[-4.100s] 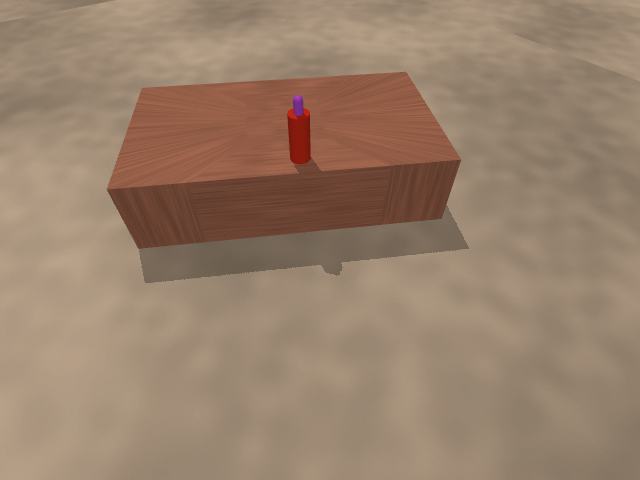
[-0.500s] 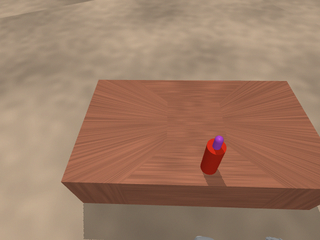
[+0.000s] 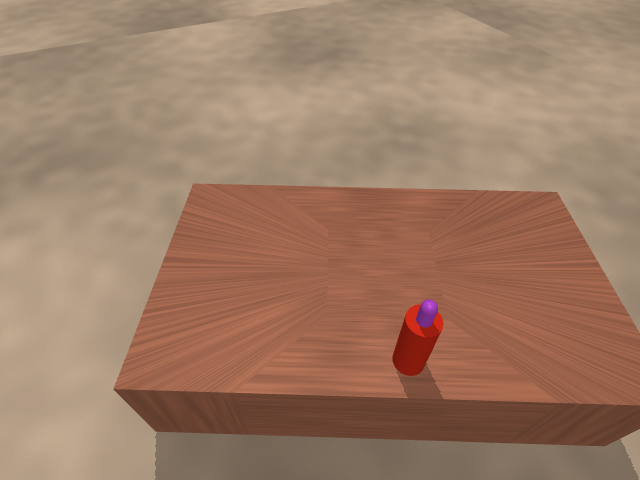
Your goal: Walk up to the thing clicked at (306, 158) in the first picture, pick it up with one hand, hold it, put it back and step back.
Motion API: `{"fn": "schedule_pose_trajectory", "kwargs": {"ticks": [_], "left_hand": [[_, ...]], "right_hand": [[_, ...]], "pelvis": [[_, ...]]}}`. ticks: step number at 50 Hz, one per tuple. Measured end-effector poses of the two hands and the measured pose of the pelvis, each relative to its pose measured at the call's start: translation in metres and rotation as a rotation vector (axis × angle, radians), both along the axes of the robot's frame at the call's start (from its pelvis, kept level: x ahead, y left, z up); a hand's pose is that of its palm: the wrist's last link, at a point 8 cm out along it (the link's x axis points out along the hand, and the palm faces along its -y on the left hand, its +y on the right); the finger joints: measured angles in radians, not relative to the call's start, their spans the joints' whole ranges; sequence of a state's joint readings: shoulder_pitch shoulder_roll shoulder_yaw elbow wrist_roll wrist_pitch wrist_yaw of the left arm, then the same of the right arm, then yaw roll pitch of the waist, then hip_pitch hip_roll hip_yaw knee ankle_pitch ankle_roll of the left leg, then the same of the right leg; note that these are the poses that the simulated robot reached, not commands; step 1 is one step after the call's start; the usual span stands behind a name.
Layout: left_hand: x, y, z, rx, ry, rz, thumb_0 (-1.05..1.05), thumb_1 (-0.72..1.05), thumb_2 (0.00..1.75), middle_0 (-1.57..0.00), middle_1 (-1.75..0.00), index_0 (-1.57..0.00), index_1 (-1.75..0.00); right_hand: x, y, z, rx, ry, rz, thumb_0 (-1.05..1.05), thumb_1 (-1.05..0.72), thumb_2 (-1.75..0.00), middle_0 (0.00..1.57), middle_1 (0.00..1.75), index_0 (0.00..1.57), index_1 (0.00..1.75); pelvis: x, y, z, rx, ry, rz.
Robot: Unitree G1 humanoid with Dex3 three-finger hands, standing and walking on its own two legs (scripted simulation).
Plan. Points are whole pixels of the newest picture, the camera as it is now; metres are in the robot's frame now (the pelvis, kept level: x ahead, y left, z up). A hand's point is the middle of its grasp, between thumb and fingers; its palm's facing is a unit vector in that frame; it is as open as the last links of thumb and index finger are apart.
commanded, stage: walk up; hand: right
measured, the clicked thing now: (418, 334) +0.48 -0.22 -0.32
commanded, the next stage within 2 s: stand in 0.66 s
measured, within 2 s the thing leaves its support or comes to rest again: neither
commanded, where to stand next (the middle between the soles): +0.06 -0.01 m, yaw +0 degrees
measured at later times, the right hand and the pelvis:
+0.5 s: hand out of the picture +0.09 -0.25 -0.16, palm faces -0.03 +0.95 -0.32, open 7.4 cm; pelvis +0.01 +0.00 +0.00, yaw +1 degrees
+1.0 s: hand out of the picture +0.10 -0.25 -0.16, palm faces -0.03 +0.94 -0.33, open 7.4 cm; pelvis +0.02 -0.01 +0.00, yaw +1 degrees
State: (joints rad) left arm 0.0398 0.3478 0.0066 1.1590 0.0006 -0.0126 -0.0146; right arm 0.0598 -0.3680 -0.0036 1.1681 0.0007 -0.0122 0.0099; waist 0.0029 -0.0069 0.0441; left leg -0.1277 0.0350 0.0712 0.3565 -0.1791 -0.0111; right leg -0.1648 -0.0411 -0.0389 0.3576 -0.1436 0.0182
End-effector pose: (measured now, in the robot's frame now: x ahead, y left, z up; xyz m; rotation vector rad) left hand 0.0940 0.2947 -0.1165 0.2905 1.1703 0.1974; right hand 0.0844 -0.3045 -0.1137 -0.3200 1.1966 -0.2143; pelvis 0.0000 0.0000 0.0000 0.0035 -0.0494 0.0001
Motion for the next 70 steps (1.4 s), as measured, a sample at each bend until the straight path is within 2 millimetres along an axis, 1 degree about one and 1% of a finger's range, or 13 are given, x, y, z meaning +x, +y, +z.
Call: {"fn": "schedule_pose_trajectory", "kwargs": {"ticks": [10,16,21,33,39,70], "left_hand": [[-0.027,0.002,-0.004,0.001,0.079,0.032,0.01,0.9,0.9,-0.2,-0.3,-0.2,-0.3],[-0.034,0.003,-0.004,0.003,0.104,0.048,0.01,0.9,0.9,-0.2,-0.3,-0.2,-0.3],[-0.031,0.004,-0.004,0.004,0.1,0.053,0.01,0.9,0.9,-0.2,-0.3,-0.2,-0.3],[-0.008,0.002,-0.001,0.002,0.047,0.038,0.01,0.9,0.9,-0.2,-0.3,-0.2,-0.3],[-0.002,0.001,0.0,0.008,0.037,0.023,0.01,0.9,0.9,-0.2,-0.3,-0.2,-0.3],[-0.004,-0.01,0.001,0.023,0.06,0.026,0.01,0.9,0.9,-0.2,-0.3,-0.2,-0.3]], "right_hand": [[-0.002,0.007,-0.005,0.022,0.039,0.011,0.0,-0.9,-0.9,0.2,0.3,0.21,0.3],[-0.004,0.012,-0.009,0.032,0.066,0.009,0.0,-0.9,-0.9,0.2,0.3,0.21,0.3],[-0.001,0.014,-0.009,0.035,0.066,0.008,0.0,-0.9,-0.9,0.2,0.3,0.21,0.3],[0.013,0.013,-0.005,0.028,0.032,0.012,0.0,-0.9,-0.9,0.2,0.3,0.21,0.3],[0.016,0.011,-0.004,0.024,0.019,0.016,0.0,-0.9,-0.9,0.2,0.3,0.21,0.3],[0.016,-0.004,-0.008,0.027,0.056,0.022,0.0,-0.9,-0.9,0.2,0.3,0.21,0.3]], "pelvis": [[0.003,0.0,0.002,-0.003,0.011,0.006],[0.007,0.0,0.002,-0.004,0.014,0.011],[0.01,0.001,0.002,-0.004,0.015,0.014],[0.015,0.001,0.002,-0.002,0.015,0.017],[0.017,-0.001,0.003,0.0,0.015,0.02],[0.027,-0.015,0.003,-0.003,0.021,0.028]]}}
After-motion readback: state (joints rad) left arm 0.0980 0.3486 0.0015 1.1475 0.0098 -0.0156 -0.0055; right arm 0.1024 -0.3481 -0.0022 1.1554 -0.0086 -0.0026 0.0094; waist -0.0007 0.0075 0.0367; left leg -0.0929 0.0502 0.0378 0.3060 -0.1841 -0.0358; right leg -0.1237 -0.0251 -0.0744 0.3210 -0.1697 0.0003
